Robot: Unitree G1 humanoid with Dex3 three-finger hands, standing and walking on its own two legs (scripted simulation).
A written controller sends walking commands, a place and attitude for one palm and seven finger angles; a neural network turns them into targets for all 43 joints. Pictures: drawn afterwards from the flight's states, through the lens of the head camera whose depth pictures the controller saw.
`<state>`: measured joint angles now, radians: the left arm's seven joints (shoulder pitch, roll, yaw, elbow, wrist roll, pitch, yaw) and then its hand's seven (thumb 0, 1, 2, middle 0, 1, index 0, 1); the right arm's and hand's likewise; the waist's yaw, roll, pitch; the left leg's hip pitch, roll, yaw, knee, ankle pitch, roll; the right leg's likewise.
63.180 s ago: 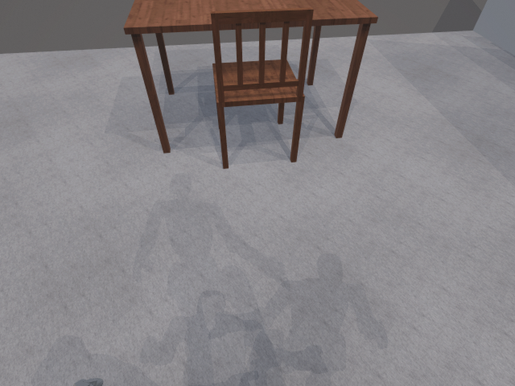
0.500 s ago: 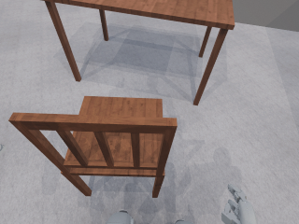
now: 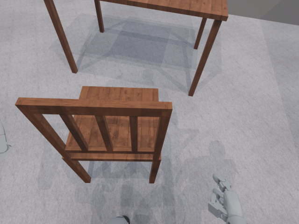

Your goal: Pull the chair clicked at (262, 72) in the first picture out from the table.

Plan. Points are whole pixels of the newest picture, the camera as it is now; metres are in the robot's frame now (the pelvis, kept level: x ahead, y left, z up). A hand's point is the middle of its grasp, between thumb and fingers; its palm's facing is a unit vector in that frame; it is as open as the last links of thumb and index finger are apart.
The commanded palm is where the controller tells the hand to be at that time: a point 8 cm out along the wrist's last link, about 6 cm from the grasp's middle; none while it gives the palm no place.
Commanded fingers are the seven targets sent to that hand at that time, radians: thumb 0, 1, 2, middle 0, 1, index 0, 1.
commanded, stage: step back with the hand held close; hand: left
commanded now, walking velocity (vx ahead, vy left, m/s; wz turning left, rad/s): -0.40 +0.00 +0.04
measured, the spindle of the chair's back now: (105, 133) +0.40 +0.19 -0.11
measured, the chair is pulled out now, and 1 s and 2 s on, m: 0.68 0.68 0.68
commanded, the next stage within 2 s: stop stepping back and stand still in 0.10 s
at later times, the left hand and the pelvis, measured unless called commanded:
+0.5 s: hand out of the picture +0.06 +0.22 +0.17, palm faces +0.43 -0.75 -0.51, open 7.4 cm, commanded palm +0.01 +0.26 +0.18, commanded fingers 0.00 0.90 0.90 -0.20 -0.30 -0.20 -0.30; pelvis -0.12 -0.04 +0.00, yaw +2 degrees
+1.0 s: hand out of the picture +0.00 +0.25 +0.16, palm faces +0.54 -0.73 -0.43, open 7.4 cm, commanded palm -0.05 +0.28 +0.18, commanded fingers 0.00 0.90 0.90 -0.20 -0.30 -0.20 -0.30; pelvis -0.17 -0.03 +0.00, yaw +4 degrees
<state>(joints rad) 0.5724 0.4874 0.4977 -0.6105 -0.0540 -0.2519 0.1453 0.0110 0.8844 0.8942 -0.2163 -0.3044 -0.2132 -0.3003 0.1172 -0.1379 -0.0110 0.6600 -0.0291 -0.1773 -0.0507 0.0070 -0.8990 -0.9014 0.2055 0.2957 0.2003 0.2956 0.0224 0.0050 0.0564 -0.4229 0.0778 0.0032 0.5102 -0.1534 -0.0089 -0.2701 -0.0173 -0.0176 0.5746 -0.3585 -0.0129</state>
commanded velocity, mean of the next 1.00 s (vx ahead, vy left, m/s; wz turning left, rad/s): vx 0.06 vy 0.02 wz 0.01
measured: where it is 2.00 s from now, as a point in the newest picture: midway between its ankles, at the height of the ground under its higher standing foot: outside the picture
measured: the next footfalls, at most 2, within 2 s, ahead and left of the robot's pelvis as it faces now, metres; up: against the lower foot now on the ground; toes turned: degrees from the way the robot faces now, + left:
right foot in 0.04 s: -0.03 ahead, -0.17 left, +0.00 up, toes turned -2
left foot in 0.28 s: -0.10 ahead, +0.09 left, +0.00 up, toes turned +6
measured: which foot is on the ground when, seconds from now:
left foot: down 0.00-0.08, up 0.10-0.26, down 0.28-1.00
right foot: up 0.00-0.02, down 0.04-0.70, up 0.72-0.82, down 0.84-1.00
